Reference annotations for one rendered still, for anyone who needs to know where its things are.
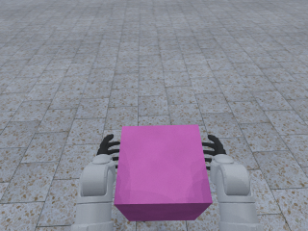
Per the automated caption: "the right robot hand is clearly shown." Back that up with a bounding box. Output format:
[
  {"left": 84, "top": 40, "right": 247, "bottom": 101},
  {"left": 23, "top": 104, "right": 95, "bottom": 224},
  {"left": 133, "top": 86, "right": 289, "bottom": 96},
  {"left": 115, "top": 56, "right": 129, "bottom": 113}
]
[{"left": 201, "top": 135, "right": 227, "bottom": 170}]

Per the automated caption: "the robot left forearm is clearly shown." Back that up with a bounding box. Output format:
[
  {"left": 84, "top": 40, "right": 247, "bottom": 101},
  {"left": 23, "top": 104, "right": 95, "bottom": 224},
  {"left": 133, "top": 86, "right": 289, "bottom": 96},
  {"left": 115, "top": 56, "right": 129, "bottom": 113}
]
[{"left": 70, "top": 154, "right": 116, "bottom": 231}]

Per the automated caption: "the robot right forearm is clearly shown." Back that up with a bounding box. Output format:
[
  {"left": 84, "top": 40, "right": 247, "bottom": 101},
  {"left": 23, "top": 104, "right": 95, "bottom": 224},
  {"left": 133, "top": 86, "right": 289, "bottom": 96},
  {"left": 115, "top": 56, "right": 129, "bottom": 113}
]
[{"left": 210, "top": 154, "right": 265, "bottom": 231}]

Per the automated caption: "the carton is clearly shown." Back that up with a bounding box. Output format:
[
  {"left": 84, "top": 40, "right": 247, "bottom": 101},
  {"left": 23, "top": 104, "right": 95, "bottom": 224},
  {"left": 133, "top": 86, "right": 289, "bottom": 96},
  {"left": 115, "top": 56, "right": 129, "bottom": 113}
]
[{"left": 114, "top": 124, "right": 213, "bottom": 221}]

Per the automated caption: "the left robot hand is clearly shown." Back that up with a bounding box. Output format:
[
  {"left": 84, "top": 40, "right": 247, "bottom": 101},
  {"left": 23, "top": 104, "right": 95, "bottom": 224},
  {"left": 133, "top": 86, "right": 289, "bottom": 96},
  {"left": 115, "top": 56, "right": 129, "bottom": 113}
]
[{"left": 96, "top": 134, "right": 120, "bottom": 168}]

